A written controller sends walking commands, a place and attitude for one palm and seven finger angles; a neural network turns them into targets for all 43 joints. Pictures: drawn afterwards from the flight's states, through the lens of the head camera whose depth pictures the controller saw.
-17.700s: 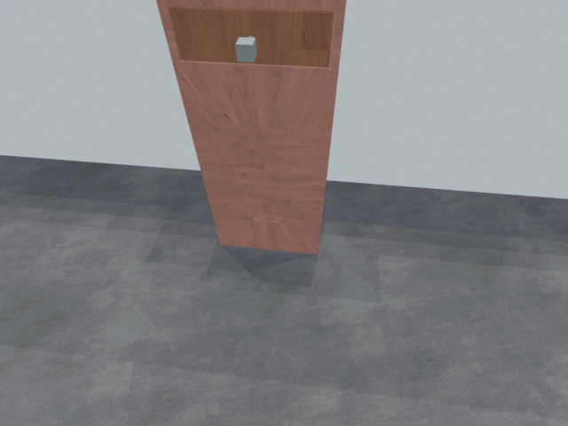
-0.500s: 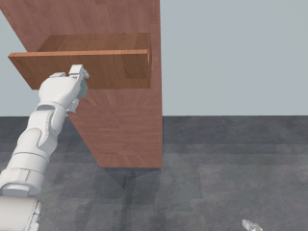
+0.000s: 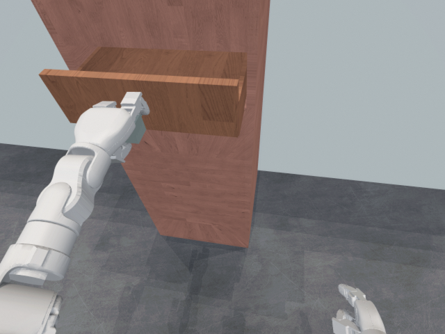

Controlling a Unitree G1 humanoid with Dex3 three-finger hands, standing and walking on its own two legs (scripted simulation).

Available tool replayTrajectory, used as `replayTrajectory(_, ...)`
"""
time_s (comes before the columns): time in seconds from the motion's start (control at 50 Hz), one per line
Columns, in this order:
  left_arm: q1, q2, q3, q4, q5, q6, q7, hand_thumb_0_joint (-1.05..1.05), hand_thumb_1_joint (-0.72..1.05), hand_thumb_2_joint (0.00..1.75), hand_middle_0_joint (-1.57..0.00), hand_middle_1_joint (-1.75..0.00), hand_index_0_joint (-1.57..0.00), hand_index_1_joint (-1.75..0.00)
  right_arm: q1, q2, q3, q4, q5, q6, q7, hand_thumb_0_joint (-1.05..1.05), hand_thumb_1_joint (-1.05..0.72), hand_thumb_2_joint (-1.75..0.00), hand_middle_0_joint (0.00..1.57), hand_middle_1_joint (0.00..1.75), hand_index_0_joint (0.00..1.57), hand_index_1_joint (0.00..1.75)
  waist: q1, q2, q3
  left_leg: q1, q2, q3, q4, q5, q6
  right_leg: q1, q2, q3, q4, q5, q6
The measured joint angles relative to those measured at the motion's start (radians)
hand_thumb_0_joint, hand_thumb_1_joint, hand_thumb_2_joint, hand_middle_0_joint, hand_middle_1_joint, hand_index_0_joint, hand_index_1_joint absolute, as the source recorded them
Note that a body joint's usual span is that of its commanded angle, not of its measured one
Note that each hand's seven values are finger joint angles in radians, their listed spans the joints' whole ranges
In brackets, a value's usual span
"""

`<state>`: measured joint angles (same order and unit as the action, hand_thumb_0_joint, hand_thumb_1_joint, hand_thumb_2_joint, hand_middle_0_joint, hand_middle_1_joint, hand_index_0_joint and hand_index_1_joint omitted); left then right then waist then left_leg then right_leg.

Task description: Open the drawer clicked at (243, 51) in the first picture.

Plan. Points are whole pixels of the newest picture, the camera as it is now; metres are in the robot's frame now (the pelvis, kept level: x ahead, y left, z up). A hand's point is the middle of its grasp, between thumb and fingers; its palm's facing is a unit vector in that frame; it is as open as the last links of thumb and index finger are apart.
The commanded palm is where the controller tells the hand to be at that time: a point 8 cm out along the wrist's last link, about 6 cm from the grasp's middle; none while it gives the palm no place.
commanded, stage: pull the drawer open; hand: left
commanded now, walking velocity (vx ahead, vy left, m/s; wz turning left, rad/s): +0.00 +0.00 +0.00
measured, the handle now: (133, 120) +0.46 +0.22 +0.14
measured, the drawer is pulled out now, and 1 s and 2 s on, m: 0.10 0.23 0.28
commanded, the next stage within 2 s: relax the arm and regain balance in 0.28 s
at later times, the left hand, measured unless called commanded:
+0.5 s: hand (125, 163) +0.37 +0.21 +0.12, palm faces +0.07 -0.66 -0.75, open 11.9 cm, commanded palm none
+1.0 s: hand (105, 214) +0.26 +0.21 +0.12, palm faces +0.10 -0.84 -0.54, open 16.0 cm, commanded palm none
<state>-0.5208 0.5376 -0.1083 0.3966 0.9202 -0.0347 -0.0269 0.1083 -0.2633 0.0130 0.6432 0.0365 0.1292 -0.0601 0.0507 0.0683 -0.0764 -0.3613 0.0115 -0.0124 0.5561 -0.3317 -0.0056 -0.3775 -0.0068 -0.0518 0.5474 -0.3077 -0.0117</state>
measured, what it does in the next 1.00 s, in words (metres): shifts its weight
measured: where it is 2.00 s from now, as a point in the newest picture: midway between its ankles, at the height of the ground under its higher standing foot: outside the picture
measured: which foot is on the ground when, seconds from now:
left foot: down 0.00-1.00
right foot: down 0.00-1.00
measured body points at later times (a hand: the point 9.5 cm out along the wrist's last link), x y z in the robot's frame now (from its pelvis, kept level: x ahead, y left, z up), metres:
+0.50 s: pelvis -0.01 +0.01 +0.00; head +0.00 -0.05 +0.45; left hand +0.36 +0.24 +0.16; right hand +0.04 -0.29 -0.15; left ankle -0.04 +0.13 -0.73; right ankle -0.03 -0.11 -0.73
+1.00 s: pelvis -0.07 -0.01 +0.01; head -0.14 -0.04 +0.45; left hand +0.25 +0.25 +0.15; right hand -0.04 -0.32 -0.14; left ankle -0.04 +0.13 -0.73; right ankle -0.03 -0.11 -0.73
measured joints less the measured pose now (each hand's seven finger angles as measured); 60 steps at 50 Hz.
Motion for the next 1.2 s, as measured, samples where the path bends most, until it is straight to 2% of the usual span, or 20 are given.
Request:
replayTrajectory(0.18,-0.091,0.030,0.072,0.171,0.015,-0.078,-0.028,0.08,0.48,0.70,-0.42,-1.34,-0.01,-1.26,0.075,-0.002,-0.005,0.011,0.001,0.026,-0.012,0.01,-0.90,-0.90,0.20,0.30,0.20,0.30,-0.043,-0.009,0.006,-0.023,0.011,0.008,0.019,0.008,-0.009,-0.035,0.011,0.008,0.032,0.005,-0.012)
replayTrajectory(0.28,-0.001,0.057,0.146,0.127,0.013,-0.097,-0.019,0.08,0.56,0.73,-0.42,-1.34,-0.04,-1.23,0.122,-0.022,-0.025,-0.013,-0.001,0.038,-0.006,0.01,-0.91,-0.90,0.20,0.30,0.20,0.30,-0.074,-0.004,0.012,-0.023,0.017,0.038,0.024,0.008,-0.008,-0.052,0.018,0.038,0.048,0.011,-0.011)
replayTrajectory(0.38,0.117,0.072,0.207,0.031,-0.011,-0.095,-0.001,0.08,0.56,0.77,-0.42,-1.34,-0.02,-1.18,0.147,-0.039,-0.042,-0.029,0.000,0.031,-0.003,0.01,-0.91,-0.90,0.20,0.30,0.20,0.29,-0.094,0.001,0.019,-0.016,0.019,0.066,0.031,0.000,-0.004,-0.061,0.020,0.066,0.067,0.008,-0.005)
replayTrajectory(0.42,0.189,0.050,0.198,0.023,-0.400,-0.058,0.066,0.09,0.44,0.72,-0.39,-1.25,-0.03,-1.06,0.134,-0.064,-0.026,0.013,-0.019,-0.014,-0.015,0.01,-0.91,-0.90,0.20,0.30,0.20,0.29,-0.116,0.026,0.042,0.005,0.021,0.061,0.042,-0.009,-0.003,-0.028,0.022,0.061,0.059,0.006,0.000)
replayTrajectory(0.44,0.225,0.030,0.197,0.008,-0.519,-0.043,0.099,0.09,0.35,0.68,-0.39,-1.21,-0.05,-0.98,0.134,-0.079,-0.024,0.038,-0.028,-0.035,-0.017,0.01,-0.91,-0.90,0.20,0.30,0.20,0.29,-0.123,0.042,0.049,0.023,0.020,0.059,0.041,-0.013,-0.003,-0.006,0.021,0.059,0.052,0.004,0.003)
replayTrajectory(0.48,0.275,0.009,0.191,0.008,-0.672,-0.050,0.110,0.08,0.16,0.60,-0.38,-1.18,-0.14,-0.87,0.143,-0.101,-0.033,0.098,-0.041,-0.069,-0.013,0.01,-0.91,-0.90,0.20,0.30,0.20,0.29,-0.125,0.064,0.047,0.066,0.011,0.062,0.026,-0.014,0.002,0.035,0.012,0.063,0.040,0.000,0.010)
replayTrajectory(0.5,0.295,-0.001,0.187,0.011,-0.725,-0.052,0.105,0.07,0.07,0.56,-0.38,-1.16,-0.17,-0.82,0.149,-0.107,-0.037,0.127,-0.044,-0.078,-0.010,0.01,-0.91,-0.90,0.20,0.30,0.20,0.29,-0.124,0.068,0.042,0.089,0.003,0.064,0.016,-0.009,0.004,0.055,0.005,0.066,0.036,-0.003,0.013)
replayTrajectory(0.52,0.312,-0.011,0.183,0.016,-0.762,-0.053,0.099,0.06,-0.02,0.52,-0.38,-1.14,-0.20,-0.77,0.157,-0.111,-0.040,0.153,-0.045,-0.084,-0.006,0.01,-0.91,-0.90,0.20,0.30,0.20,0.29,-0.122,0.068,0.037,0.109,-0.005,0.066,0.006,0.000,0.005,0.073,-0.003,0.069,0.033,-0.006,0.016)
replayTrajectory(0.56,0.339,-0.031,0.182,0.024,-0.805,-0.049,0.092,0.05,-0.15,0.46,-0.39,-1.09,-0.23,-0.68,0.170,-0.113,-0.044,0.201,-0.049,-0.096,0.005,0.01,-0.91,-0.90,0.20,0.30,0.20,0.29,-0.117,0.060,0.024,0.148,-0.021,0.069,-0.017,0.018,0.006,0.104,-0.017,0.075,0.031,-0.009,0.018)
replayTrajectory(0.66,0.368,-0.065,0.191,0.045,-0.853,-0.054,0.078,0.02,-0.37,0.37,-0.38,-0.92,-0.23,-0.50,0.176,-0.100,-0.043,0.296,-0.056,-0.121,0.033,0.01,-0.91,-0.90,0.20,0.30,0.20,0.30,-0.112,0.033,0.002,0.218,-0.029,0.062,-0.091,0.025,0.007,0.140,-0.023,0.073,0.027,-0.010,0.016)
replayTrajectory(0.76,0.364,-0.064,0.204,0.068,-0.869,-0.062,0.070,0.00,-0.45,0.33,-0.36,-0.80,-0.22,-0.45,0.147,-0.085,-0.039,0.344,-0.057,-0.136,0.047,0.01,-0.90,-0.90,0.20,0.30,0.20,0.30,-0.111,-0.005,0.011,0.239,-0.025,0.065,-0.134,0.077,-0.002,0.154,-0.017,0.076,-0.003,0.031,0.005)
replayTrajectory(1.04,0.372,-0.048,0.199,0.131,-0.884,-0.076,0.045,-0.01,-0.49,0.31,-0.36,-0.60,-0.16,-0.46,0.126,-0.126,-0.040,0.412,-0.054,-0.130,0.068,0.01,-0.91,-0.90,0.20,0.30,0.20,0.30,-0.115,-0.017,-0.009,0.214,-0.005,0.053,-0.168,0.165,-0.013,0.142,0.003,0.062,-0.063,0.131,-0.011)
replayTrajectory(1.2,0.383,-0.043,0.203,0.110,-0.887,-0.083,0.047,-0.01,-0.50,0.30,-0.36,-0.55,-0.14,-0.45,0.152,-0.119,-0.037,0.431,-0.054,-0.124,0.076,0.01,-0.91,-0.90,0.20,0.30,0.20,0.29,-0.110,-0.015,0.005,0.179,-0.010,0.030,-0.146,0.183,-0.009,0.114,0.008,0.058,-0.054,0.142,-0.014)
